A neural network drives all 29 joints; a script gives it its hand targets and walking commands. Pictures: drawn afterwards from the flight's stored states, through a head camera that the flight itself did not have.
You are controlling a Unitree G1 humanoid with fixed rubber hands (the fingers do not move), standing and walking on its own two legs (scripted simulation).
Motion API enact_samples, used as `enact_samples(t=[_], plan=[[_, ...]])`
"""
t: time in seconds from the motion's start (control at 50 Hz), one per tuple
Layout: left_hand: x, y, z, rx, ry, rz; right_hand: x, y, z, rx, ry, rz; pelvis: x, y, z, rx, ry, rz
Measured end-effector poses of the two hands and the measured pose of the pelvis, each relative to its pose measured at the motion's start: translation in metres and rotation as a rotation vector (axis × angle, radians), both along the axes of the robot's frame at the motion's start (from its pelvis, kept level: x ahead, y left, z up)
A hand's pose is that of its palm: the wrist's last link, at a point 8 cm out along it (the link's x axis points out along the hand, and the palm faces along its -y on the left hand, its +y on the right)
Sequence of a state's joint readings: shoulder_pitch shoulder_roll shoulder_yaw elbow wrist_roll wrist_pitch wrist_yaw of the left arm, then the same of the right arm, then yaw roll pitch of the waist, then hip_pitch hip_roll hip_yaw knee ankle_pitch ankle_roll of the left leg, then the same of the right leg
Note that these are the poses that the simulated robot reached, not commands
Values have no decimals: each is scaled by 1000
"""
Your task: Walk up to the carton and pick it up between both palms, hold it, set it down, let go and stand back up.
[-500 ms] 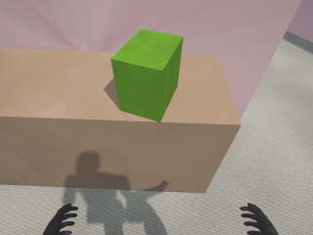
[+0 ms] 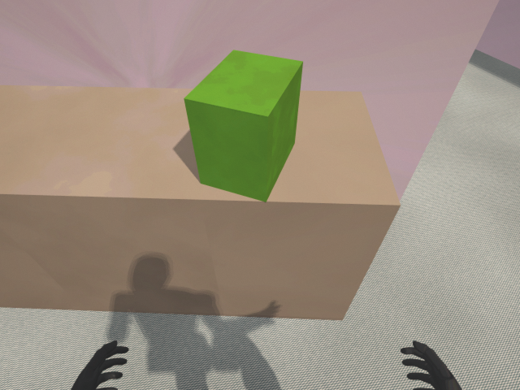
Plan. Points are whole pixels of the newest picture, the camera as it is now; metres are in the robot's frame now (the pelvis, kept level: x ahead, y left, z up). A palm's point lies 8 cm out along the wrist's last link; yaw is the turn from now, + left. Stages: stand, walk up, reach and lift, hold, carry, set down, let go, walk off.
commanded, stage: stand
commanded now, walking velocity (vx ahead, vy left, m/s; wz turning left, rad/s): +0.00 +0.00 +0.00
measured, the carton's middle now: (249, 125) +0.66 +0.03 +0.04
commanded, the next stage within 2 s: walk up in 1.18 s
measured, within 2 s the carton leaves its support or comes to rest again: neither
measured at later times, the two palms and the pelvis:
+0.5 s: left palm out of the picture +0.14 +0.27 -0.07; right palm out of the picture +0.14 -0.27 -0.08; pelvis +0.00 +0.00 +0.00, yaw +0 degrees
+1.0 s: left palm out of the picture +0.14 +0.27 -0.08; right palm out of the picture +0.13 -0.28 -0.08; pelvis +0.00 +0.00 +0.00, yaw +0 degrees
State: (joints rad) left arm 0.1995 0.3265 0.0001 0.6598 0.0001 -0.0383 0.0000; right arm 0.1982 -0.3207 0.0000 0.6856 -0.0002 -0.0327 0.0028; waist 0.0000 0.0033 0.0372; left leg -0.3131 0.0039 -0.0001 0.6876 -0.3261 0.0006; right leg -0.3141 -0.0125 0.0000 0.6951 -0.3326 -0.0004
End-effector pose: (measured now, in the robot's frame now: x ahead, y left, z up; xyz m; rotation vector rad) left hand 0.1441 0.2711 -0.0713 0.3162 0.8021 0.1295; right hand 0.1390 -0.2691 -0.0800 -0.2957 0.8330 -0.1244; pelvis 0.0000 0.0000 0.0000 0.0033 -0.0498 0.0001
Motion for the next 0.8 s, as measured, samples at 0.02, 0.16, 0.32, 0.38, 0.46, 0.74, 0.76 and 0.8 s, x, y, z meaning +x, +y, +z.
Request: enact_samples(t=[0.02, 0.16, 0.32, 0.38, 0.46, 0.74, 0.76, 0.8], plan=[[0, 0, 0, -1, 0, 0, 0, 0, 0, -1, 0, 0, 0, 0, 0, 0, 0, 0], [-3, -1, -5, -9, 19, 4, -2, -2, 2, -7, 8, 1, 0, -1, 0, 1, 1, 0], [-2, -2, -5, -2, 33, 7, 0, -4, -1, -5, 17, -2, 3, -3, 1, 4, 9, 0], [-2, -2, -4, 2, 35, 7, 1, -4, -2, 0, 20, -1, 3, -3, 1, 5, 10, 0], [-2, -2, -2, 8, 38, 8, 1, -4, -4, 5, 25, -2, 4, -4, 1, 5, 12, 0], [-4, -3, -7, -5, 44, 9, -2, -7, -2, -6, 34, -2, 3, -4, 2, 6, 13, 0], [-4, -4, -7, -6, 44, 9, -2, -7, -1, -7, 34, -2, 3, -4, 2, 6, 12, 0], [-4, -4, -7, -7, 44, 9, -2, -7, -1, -9, 33, -2, 3, -4, 2, 6, 12, 0]])
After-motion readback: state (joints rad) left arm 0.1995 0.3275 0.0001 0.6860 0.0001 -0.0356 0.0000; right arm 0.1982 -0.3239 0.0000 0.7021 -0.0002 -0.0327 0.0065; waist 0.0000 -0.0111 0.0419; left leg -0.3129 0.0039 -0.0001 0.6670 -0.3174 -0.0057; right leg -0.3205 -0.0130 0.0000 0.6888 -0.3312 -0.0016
